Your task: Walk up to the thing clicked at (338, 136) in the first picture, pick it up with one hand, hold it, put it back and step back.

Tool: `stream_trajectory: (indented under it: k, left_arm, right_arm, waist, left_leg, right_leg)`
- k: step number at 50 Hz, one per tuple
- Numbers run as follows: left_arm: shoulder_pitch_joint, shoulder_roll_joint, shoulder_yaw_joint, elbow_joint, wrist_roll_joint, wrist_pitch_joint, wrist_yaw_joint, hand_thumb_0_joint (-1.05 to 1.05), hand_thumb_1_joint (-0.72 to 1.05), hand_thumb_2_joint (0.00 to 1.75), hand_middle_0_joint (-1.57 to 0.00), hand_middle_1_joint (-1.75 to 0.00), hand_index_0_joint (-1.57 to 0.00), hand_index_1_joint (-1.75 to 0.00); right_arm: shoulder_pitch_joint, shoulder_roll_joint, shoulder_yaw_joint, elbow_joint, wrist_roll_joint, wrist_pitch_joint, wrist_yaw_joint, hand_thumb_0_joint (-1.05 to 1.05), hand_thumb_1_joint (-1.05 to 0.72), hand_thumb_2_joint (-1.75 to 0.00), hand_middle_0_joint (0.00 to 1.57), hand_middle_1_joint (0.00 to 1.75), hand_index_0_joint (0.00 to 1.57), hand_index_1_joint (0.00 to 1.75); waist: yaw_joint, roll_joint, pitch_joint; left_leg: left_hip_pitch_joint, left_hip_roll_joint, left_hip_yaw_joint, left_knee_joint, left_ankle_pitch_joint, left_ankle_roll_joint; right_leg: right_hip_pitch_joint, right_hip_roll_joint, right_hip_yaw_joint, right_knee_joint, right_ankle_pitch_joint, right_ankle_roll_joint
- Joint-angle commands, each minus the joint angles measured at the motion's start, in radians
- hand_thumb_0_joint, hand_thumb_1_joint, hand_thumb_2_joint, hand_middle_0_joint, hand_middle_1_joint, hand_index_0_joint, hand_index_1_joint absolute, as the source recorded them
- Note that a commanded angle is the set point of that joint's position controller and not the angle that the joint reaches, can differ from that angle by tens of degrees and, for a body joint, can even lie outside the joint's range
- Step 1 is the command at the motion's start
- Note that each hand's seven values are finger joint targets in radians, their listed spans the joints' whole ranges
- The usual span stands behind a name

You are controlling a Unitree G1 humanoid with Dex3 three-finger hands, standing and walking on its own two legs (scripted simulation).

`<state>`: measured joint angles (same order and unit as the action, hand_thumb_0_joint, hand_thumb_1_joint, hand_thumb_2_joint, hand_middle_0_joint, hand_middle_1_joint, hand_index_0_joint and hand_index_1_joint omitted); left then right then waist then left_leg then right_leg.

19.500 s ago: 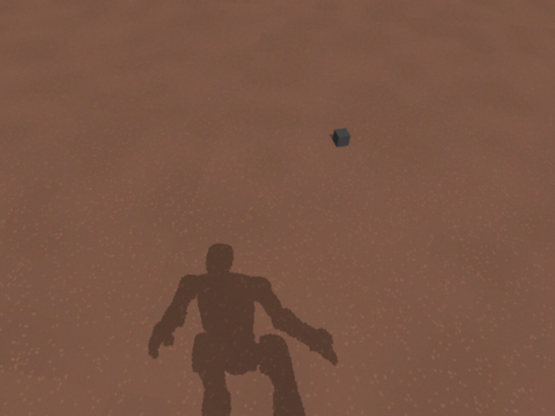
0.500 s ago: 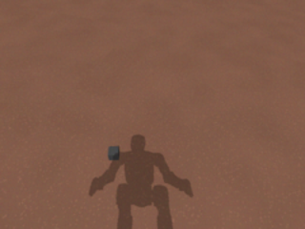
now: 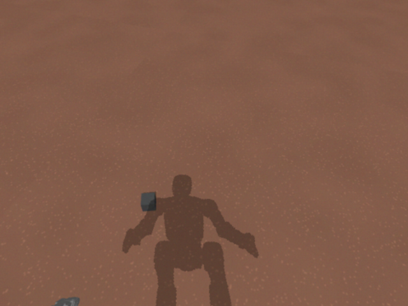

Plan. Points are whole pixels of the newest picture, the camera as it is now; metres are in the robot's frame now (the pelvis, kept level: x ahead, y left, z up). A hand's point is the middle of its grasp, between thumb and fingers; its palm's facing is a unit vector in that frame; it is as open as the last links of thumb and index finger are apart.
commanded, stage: stand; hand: left
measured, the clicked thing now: (148, 201) +0.73 +0.28 -0.74
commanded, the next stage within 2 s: walk up in 0.84 s
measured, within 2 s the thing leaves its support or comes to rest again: neither
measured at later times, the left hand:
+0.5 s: hand out of the picture +0.03 +0.25 -0.15, palm faces -0.03 -0.94 -0.34, open 7.4 cm
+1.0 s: hand out of the picture +0.06 +0.26 -0.15, palm faces +0.01 -0.94 -0.34, open 7.4 cm
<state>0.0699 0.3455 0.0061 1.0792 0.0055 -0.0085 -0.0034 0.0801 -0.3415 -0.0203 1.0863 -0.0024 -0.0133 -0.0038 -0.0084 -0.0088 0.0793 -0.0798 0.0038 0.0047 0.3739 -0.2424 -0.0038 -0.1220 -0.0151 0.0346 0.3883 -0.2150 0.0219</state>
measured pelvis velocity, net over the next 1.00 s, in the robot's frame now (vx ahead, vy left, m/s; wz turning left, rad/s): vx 0.01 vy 0.00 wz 0.02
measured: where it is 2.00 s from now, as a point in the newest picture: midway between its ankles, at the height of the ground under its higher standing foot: (192, 287)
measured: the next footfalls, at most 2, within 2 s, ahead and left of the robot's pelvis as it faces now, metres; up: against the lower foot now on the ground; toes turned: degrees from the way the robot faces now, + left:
right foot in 1.52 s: +0.34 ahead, -0.08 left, +0.00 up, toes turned -2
left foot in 1.94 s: +0.39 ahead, +0.14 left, +0.00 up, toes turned +1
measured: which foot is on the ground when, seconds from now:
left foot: down 0.00-1.00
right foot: down 0.00-1.00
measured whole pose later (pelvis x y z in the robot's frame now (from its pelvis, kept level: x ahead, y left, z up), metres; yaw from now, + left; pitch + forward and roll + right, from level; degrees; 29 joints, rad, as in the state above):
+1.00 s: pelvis +0.01 +0.00 -0.01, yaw +1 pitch -1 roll -1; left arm 0.20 0.37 0.05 1.05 0.03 -0.04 -0.05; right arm 0.21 -0.38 -0.06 1.07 -0.03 -0.02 0.04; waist 0.00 0.02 0.01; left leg -0.18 0.01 -0.02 0.55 -0.41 0.04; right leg -0.17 0.00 0.02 0.45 -0.25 -0.02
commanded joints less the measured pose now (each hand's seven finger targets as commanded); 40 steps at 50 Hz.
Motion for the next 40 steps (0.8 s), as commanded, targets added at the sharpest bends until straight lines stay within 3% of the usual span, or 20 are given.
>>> stream_trajectory:
  k: [1, 5, 8, 10, 14, 16, 18, 21, 25, 33, 35, 38, 40]
  left_arm:
    - [-0.038, 0.216, 0.042, -0.039, -0.003, -0.025, 0.016, 0.00, 0.90, 0.90, -0.20, -0.30, -0.20, -0.30]
    - [-0.041, 0.216, 0.035, -0.026, 0.001, -0.025, 0.013, 0.00, 0.90, 0.90, -0.20, -0.30, -0.20, -0.30]
    - [-0.036, 0.218, 0.032, -0.014, 0.002, -0.027, 0.012, 0.00, 0.90, 0.90, -0.20, -0.30, -0.20, -0.30]
    - [-0.036, 0.217, 0.033, -0.012, 0.004, -0.028, 0.010, 0.00, 0.90, 0.90, -0.20, -0.30, -0.20, -0.30]
    - [-0.023, 0.226, 0.032, -0.005, 0.004, -0.026, 0.007, 0.00, 0.90, 0.90, -0.20, -0.30, -0.20, -0.30]
    - [-0.027, 0.226, 0.033, -0.007, 0.005, -0.026, 0.007, 0.00, 0.90, 0.90, -0.20, -0.30, -0.20, -0.30]
    - [-0.013, 0.225, 0.031, -0.004, 0.007, -0.029, 0.006, 0.00, 0.90, 0.90, -0.20, -0.30, -0.20, -0.30]
    - [-0.012, 0.226, 0.030, -0.008, 0.004, -0.034, 0.007, 0.00, 0.90, 0.90, -0.20, -0.30, -0.20, -0.30]
    - [0.003, 0.224, 0.027, -0.005, 0.002, -0.033, 0.008, 0.00, 0.90, 0.90, -0.20, -0.30, -0.20, -0.30]
    - [0.021, 0.232, 0.022, -0.001, 0.003, -0.030, 0.010, 0.00, 0.90, 0.90, -0.20, -0.30, -0.20, -0.30]
    - [0.025, 0.226, 0.020, -0.002, 0.003, -0.032, 0.009, 0.00, 0.90, 0.90, -0.20, -0.30, -0.20, -0.30]
    - [0.018, 0.230, 0.023, -0.003, -0.001, -0.032, 0.010, 0.00, 0.90, 0.90, -0.20, -0.30, -0.20, -0.30]
    - [0.025, 0.217, 0.018, -0.004, 0.002, -0.032, 0.009, 0.00, 0.90, 0.90, -0.20, -0.30, -0.20, -0.30]
  right_arm:
    - [-0.048, -0.213, -0.035, -0.051, 0.002, -0.019, -0.008, 0.00, -0.90, -0.90, 0.20, 0.30, 0.20, 0.30]
    - [-0.057, -0.213, -0.032, -0.033, -0.001, -0.019, -0.003, 0.00, -0.90, -0.90, 0.20, 0.30, 0.20, 0.30]
    - [-0.055, -0.210, -0.030, -0.021, -0.003, -0.016, 0.001, 0.00, -0.90, -0.90, 0.20, 0.30, 0.20, 0.30]
    - [-0.047, -0.216, -0.033, -0.014, -0.005, -0.018, 0.001, 0.00, -0.90, -0.90, 0.20, 0.30, 0.20, 0.30]
    - [-0.027, -0.211, -0.033, 0.000, -0.010, -0.015, 0.007, 0.00, -0.90, -0.90, 0.20, 0.30, 0.20, 0.30]
    - [-0.025, -0.216, -0.035, -0.002, -0.011, -0.016, 0.009, 0.00, -0.90, -0.90, 0.20, 0.30, 0.20, 0.30]
    - [-0.021, -0.211, -0.035, -0.001, -0.009, -0.015, 0.011, 0.00, -0.90, -0.90, 0.20, 0.30, 0.20, 0.30]
    - [-0.007, -0.213, -0.034, -0.001, -0.009, -0.019, 0.011, 0.00, -0.90, -0.90, 0.20, 0.30, 0.20, 0.30]
    - [-0.011, -0.215, -0.032, 0.001, -0.009, -0.021, 0.007, 0.00, -0.90, -0.90, 0.20, 0.30, 0.20, 0.30]
    - [0.019, -0.215, -0.025, 0.009, -0.006, -0.012, 0.008, 0.00, -0.90, -0.90, 0.20, 0.30, 0.20, 0.30]
    - [0.009, -0.220, -0.025, 0.005, -0.005, -0.016, 0.007, 0.00, -0.90, -0.90, 0.20, 0.30, 0.20, 0.30]
    - [0.018, -0.218, -0.022, 0.005, -0.005, -0.016, 0.005, 0.00, -0.90, -0.90, 0.20, 0.30, 0.20, 0.30]
    - [0.000, -0.228, -0.024, 0.001, -0.004, -0.018, 0.005, 0.00, -0.90, -0.90, 0.20, 0.30, 0.20, 0.30]
  waist:
    - [0.002, 0.016, -0.134]
    - [0.005, 0.015, -0.127]
    - [0.006, 0.003, -0.080]
    - [0.002, 0.014, -0.089]
    - [0.005, -0.010, -0.029]
    - [0.005, 0.008, -0.054]
    - [0.006, -0.021, -0.045]
    - [0.000, -0.004, -0.087]
    - [0.004, 0.005, -0.103]
    - [0.001, -0.003, -0.059]
    - [0.004, 0.011, -0.077]
    - [0.004, 0.003, -0.086]
    - [0.008, 0.019, -0.098]
  left_leg:
    - [0.024, 0.119, -0.084, -0.078, 0.313, 0.021]
    - [0.018, 0.120, -0.087, -0.104, 0.232, 0.019]
    - [-0.015, 0.113, -0.094, -0.130, 0.112, 0.018]
    - [-0.002, 0.118, -0.095, -0.134, 0.103, 0.020]
    - [-0.046, 0.101, -0.099, -0.146, -0.023, 0.018]
    - [-0.059, 0.111, -0.108, -0.150, -0.032, 0.025]
    - [-0.056, 0.103, -0.105, -0.133, -0.011, 0.025]
    - [-0.022, 0.111, -0.104, -0.121, 0.069, 0.026]
    - [-0.015, 0.118, -0.105, -0.119, 0.094, 0.025]
    - [-0.054, 0.108, -0.103, -0.118, 0.025, 0.026]
    - [-0.030, 0.117, -0.108, -0.110, 0.090, 0.028]
    - [-0.055, 0.113, -0.105, -0.114, 0.096, 0.026]
    - [-0.025, 0.120, -0.105, -0.105, 0.166, 0.024]
  right_leg:
    - [0.073, -0.099, 0.066, -0.057, 0.304, -0.040]
    - [0.060, -0.102, 0.067, -0.088, 0.228, -0.041]
    - [0.022, -0.101, 0.077, -0.123, 0.119, -0.035]
    - [0.011, -0.102, 0.080, -0.121, 0.114, -0.037]
    - [-0.064, -0.097, 0.097, -0.165, -0.083, -0.037]
    - [-0.036, -0.097, 0.091, -0.146, -0.052, -0.040]
    - [-0.052, -0.103, 0.102, -0.163, -0.087, -0.039]
    - [-0.029, -0.106, 0.100, -0.144, 0.021, -0.043]
    - [-0.016, -0.107, 0.092, -0.121, 0.094, -0.043]
    - [-0.043, -0.106, 0.102, -0.143, -0.010, -0.042]
    - [-0.028, -0.106, 0.092, -0.120, 0.080, -0.043]
    - [0.005, -0.107, 0.088, -0.115, 0.108, -0.043]
    - [0.001, -0.106, 0.078, -0.102, 0.163, -0.043]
